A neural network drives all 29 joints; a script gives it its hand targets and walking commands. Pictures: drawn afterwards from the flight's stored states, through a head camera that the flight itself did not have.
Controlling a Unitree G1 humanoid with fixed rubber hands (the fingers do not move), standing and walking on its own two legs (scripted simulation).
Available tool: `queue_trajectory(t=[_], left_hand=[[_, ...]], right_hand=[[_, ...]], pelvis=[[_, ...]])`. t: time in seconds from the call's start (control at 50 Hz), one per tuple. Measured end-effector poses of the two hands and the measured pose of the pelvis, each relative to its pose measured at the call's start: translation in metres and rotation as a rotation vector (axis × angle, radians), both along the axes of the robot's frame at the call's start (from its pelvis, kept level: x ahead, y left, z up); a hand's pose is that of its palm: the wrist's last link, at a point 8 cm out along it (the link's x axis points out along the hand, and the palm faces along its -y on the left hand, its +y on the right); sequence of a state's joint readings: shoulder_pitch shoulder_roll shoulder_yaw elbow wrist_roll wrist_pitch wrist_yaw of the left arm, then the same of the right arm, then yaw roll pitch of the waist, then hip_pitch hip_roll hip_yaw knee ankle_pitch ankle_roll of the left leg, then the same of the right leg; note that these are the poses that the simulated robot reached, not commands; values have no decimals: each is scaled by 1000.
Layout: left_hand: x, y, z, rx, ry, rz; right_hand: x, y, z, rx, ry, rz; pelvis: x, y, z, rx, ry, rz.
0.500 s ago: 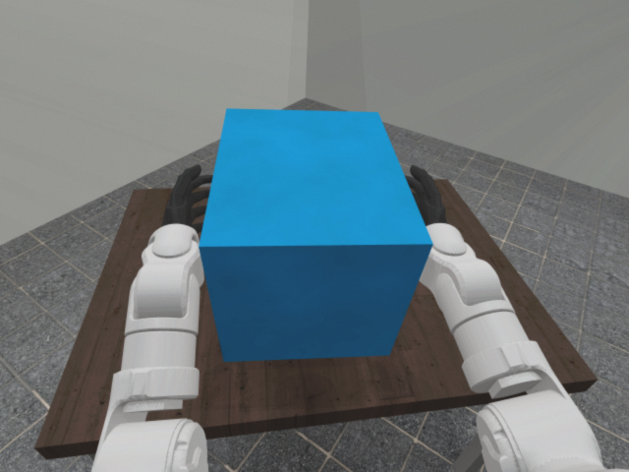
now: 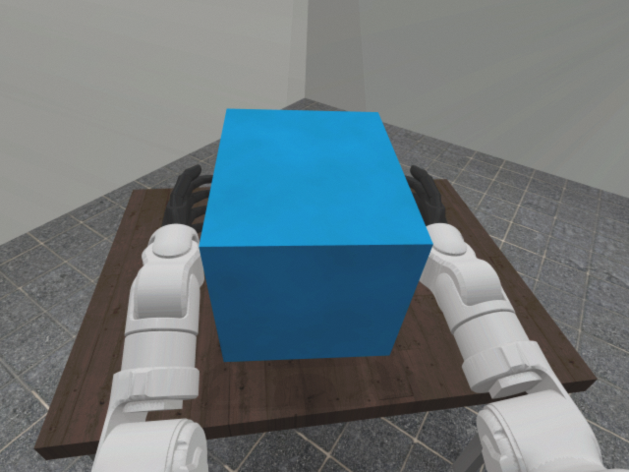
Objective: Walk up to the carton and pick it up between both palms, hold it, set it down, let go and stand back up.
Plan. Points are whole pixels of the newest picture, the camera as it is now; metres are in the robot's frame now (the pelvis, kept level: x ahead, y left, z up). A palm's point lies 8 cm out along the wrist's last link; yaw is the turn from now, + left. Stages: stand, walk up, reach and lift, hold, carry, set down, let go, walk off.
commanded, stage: hold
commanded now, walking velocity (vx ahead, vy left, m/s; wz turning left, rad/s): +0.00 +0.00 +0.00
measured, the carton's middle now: (306, 228) +0.39 +0.01 +0.15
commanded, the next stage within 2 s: set down in 0.90 s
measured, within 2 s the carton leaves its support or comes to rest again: neither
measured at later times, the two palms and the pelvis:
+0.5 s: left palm (181, 228) +0.36 +0.16 +0.18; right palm (429, 227) +0.36 -0.15 +0.18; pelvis +0.00 +0.00 +0.00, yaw +0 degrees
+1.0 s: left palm (180, 228) +0.36 +0.16 +0.18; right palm (427, 227) +0.36 -0.15 +0.17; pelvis +0.00 +0.00 +0.00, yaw +0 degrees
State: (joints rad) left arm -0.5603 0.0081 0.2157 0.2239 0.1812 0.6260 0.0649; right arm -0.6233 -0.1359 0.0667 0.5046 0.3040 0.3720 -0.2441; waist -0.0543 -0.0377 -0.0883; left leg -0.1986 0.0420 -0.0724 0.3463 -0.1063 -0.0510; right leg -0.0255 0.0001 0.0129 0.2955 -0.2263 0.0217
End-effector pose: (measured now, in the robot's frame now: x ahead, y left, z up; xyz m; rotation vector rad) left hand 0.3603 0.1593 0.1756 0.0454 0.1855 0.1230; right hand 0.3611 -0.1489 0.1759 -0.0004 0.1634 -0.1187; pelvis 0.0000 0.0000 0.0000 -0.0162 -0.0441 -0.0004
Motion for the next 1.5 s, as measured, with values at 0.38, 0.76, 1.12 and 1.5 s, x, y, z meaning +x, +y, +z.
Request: queue_trajectory(t=[0.38,0.76,1.12,1.5], left_hand=[[0,-1,0,0,0,-1],[0,-1,0,0,0,-2],[2,3,10,-28,-34,8],[22,6,-45,-28,-31,-48]], right_hand=[[0,-1,0,0,0,-1],[0,-1,0,0,0,-2],[4,3,0,-27,-30,12],[7,7,-59,-56,-35,-44]], pelvis=[[0,0,0,0,0,-1],[0,0,0,0,0,-3],[-1,2,0,3,-22,-5],[10,9,1,5,-16,3]])
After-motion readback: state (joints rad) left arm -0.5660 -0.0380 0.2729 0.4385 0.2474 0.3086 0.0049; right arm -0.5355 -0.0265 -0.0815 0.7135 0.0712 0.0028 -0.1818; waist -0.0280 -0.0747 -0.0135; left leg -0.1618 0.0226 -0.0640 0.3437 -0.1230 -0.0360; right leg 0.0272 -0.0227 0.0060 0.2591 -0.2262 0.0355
